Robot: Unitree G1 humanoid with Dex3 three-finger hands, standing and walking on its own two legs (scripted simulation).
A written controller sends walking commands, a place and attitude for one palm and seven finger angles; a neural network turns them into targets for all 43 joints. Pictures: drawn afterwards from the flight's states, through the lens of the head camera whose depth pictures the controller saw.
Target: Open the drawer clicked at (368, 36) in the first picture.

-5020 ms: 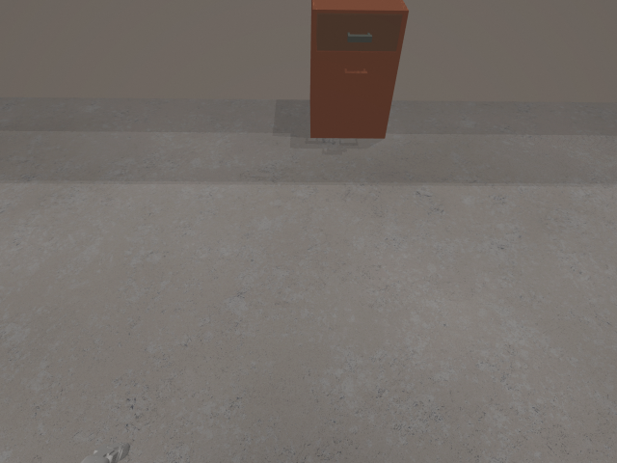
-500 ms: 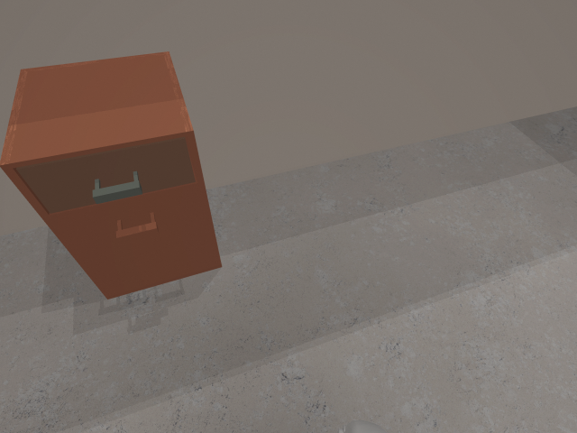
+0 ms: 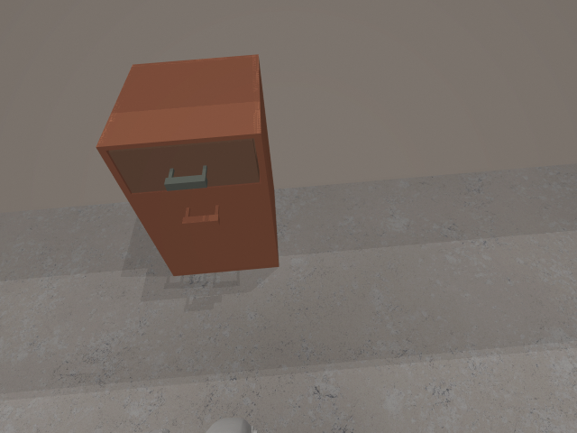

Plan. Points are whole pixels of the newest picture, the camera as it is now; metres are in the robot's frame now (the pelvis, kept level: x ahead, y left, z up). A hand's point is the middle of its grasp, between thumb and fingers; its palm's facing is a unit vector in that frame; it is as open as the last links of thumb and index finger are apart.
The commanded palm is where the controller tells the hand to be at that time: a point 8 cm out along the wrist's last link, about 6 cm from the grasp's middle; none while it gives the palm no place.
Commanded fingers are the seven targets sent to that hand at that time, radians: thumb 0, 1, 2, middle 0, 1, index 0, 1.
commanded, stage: turn to face it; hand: left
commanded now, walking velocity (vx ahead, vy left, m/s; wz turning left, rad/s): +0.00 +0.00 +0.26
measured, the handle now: (187, 176) +0.77 +0.34 -0.20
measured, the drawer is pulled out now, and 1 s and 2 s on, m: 0.00 0.00 0.00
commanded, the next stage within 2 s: take the last steps up to it in 0.10 s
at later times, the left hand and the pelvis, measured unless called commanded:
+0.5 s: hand out of the picture +0.03 +0.24 -0.17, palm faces +0.15 -0.97 -0.20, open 7.4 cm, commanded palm none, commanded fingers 0.00 0.90 0.90 -0.20 -0.30 -0.20 -0.30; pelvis +0.03 +0.05 +0.00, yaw +7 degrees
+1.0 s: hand out of the picture +0.07 +0.18 -0.17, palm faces +0.24 -0.96 -0.16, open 7.3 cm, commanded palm none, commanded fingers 0.00 0.90 0.90 -0.20 -0.30 -0.20 -0.30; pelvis +0.16 +0.04 +0.00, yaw +10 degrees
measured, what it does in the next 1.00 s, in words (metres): walks ahead: left foot, then right foot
